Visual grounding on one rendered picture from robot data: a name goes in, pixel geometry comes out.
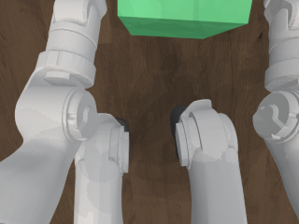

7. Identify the robot right foot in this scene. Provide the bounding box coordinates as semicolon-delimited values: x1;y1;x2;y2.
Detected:
170;105;187;160

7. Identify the robot right forearm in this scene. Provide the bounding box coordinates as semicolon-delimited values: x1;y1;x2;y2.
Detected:
263;0;299;92

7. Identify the right robot shin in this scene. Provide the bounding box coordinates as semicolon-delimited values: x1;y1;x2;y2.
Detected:
178;99;238;152

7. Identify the robot left upper arm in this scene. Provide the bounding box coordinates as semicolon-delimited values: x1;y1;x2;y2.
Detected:
0;85;100;224

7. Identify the robot right upper arm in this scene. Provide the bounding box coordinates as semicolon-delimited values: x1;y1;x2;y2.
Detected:
252;89;299;220

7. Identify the carton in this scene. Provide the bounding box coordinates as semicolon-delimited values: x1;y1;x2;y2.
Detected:
117;0;252;39

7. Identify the robot left forearm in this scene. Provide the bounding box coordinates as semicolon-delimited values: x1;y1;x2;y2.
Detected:
15;0;107;124

